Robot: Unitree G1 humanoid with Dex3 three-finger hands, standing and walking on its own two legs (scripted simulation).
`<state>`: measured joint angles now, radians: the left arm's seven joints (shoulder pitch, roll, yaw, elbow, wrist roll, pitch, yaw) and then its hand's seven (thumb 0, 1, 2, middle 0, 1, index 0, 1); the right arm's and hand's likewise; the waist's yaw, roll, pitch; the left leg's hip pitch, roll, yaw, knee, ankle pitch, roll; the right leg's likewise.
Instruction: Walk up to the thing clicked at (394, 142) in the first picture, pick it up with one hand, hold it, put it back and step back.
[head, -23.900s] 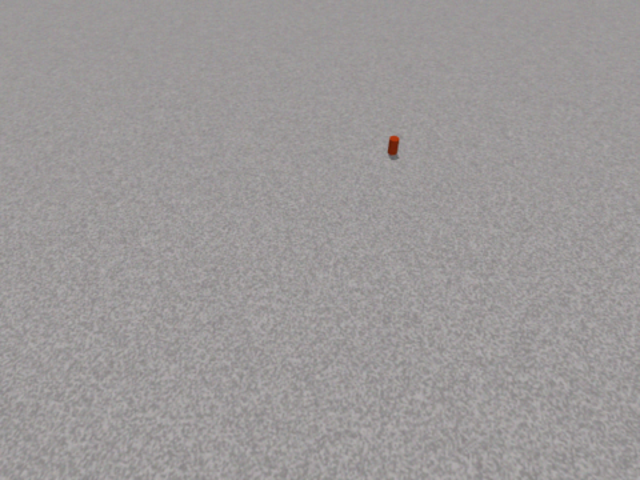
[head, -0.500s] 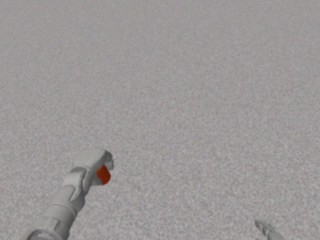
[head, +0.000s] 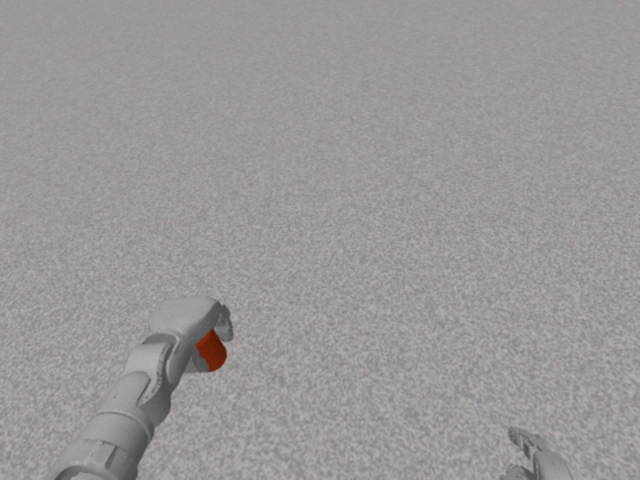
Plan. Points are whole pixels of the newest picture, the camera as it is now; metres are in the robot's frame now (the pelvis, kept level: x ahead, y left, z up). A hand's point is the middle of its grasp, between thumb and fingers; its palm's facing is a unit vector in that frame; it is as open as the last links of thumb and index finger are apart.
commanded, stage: hold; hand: left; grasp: from above
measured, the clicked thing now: (203, 345) +0.32 +0.22 -0.06
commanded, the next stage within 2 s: crouch in 0.84 s
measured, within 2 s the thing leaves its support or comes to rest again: neither
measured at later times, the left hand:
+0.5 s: hand (194, 349) +0.29 +0.22 -0.02, palm faces -0.43 -0.06 -0.90, open 6.8 cm
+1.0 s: hand (193, 343) +0.30 +0.22 -0.02, palm faces -0.43 -0.07 -0.90, open 6.8 cm
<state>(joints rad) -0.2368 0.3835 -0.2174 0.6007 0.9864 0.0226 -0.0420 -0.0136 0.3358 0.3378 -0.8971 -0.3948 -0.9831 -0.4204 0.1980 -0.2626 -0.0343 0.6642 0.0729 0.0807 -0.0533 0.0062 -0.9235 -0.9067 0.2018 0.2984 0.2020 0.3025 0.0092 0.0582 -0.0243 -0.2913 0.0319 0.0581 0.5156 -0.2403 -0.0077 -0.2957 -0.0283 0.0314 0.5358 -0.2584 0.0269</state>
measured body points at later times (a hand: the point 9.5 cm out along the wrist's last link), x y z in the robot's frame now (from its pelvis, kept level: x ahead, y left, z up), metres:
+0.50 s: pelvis +0.00 +0.00 +0.00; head +0.01 -0.03 +0.45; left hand +0.31 +0.22 +0.03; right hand +0.16 -0.25 -0.11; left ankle +0.02 +0.13 -0.73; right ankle +0.01 -0.14 -0.73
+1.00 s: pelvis +0.01 +0.00 +0.01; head +0.02 -0.03 +0.45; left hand +0.32 +0.22 +0.03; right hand +0.16 -0.25 -0.11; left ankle +0.02 +0.13 -0.73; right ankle +0.01 -0.14 -0.73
